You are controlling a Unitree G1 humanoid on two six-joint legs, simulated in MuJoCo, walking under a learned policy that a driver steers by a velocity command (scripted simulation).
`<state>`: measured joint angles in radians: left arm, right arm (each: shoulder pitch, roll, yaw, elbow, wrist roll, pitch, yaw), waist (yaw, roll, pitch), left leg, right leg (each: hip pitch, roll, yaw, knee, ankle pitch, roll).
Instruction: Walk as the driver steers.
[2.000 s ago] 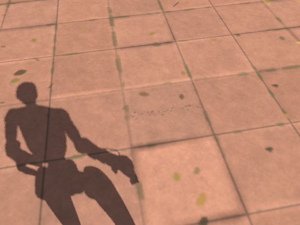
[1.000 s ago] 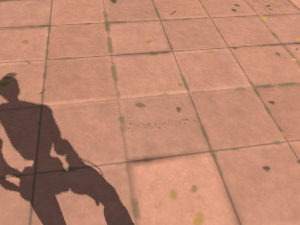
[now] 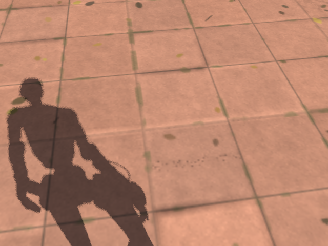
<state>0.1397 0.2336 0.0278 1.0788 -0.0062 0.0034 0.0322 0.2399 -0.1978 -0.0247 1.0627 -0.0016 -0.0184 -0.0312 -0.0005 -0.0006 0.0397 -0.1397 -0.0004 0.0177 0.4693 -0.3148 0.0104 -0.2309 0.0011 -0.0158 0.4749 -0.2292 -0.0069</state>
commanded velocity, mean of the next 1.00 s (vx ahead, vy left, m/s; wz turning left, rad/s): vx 0.17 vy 0.00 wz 0.00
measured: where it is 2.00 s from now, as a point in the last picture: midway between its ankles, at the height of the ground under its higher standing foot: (178, 192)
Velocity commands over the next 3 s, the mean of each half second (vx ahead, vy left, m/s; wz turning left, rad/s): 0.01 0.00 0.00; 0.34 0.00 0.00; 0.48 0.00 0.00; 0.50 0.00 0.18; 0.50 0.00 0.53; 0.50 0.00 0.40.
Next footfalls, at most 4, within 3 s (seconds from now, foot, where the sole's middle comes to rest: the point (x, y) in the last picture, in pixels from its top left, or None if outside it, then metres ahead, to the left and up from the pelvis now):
1.22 left None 0.48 0.08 -0.78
1.76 right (206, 184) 0.78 -0.16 -0.78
2.32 left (146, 139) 1.04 0.12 -0.78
2.82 right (155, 92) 1.38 0.08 -0.78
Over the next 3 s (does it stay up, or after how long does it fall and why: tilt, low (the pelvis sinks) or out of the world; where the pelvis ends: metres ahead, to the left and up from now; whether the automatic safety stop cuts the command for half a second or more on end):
stays up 1.27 0.12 0.00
